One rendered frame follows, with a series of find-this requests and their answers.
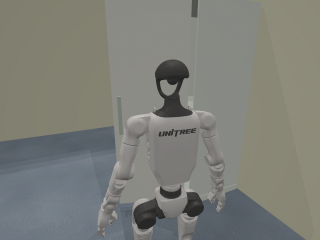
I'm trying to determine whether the fridge door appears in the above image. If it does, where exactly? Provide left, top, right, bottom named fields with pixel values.
left=104, top=0, right=192, bottom=204

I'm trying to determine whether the robot right upper arm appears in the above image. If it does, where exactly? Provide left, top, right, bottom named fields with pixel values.
left=193, top=110, right=224, bottom=166

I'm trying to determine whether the handle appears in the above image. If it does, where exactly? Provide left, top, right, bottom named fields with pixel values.
left=117, top=95, right=123, bottom=135

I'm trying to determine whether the left robot hand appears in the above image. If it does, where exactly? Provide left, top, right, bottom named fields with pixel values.
left=97, top=208, right=118, bottom=238

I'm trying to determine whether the right robot hand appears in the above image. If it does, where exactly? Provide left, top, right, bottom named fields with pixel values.
left=207, top=187, right=226, bottom=213

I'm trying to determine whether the robot right forearm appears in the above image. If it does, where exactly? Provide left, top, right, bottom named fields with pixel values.
left=209, top=152, right=225, bottom=193

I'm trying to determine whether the robot left forearm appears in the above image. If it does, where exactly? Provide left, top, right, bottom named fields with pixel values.
left=101, top=162, right=127, bottom=215

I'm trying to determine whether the humanoid robot head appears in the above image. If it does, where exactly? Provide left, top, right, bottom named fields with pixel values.
left=152, top=59, right=193, bottom=118

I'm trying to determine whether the robot left thigh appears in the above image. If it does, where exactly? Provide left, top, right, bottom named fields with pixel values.
left=132, top=198, right=159, bottom=240

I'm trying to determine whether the robot left upper arm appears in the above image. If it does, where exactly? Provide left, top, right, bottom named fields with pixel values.
left=116, top=114, right=150, bottom=180

